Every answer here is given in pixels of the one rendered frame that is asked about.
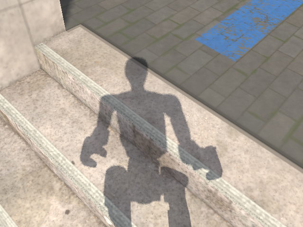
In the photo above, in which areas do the stairs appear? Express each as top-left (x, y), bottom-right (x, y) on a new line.
top-left (0, 47), bottom-right (265, 227)

